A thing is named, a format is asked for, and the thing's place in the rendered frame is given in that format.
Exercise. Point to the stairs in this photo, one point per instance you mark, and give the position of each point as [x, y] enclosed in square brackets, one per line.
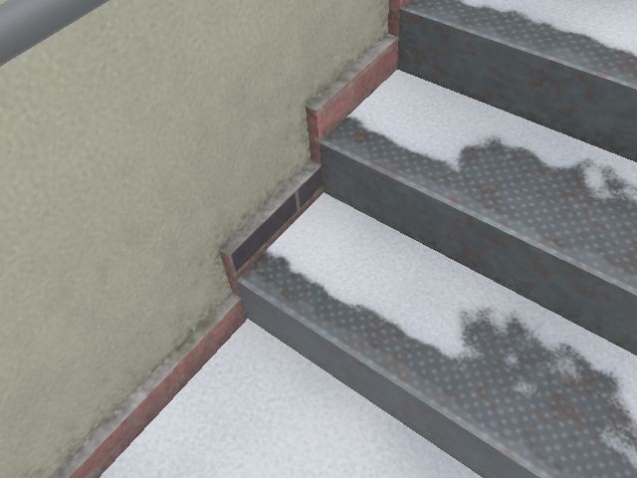
[471, 266]

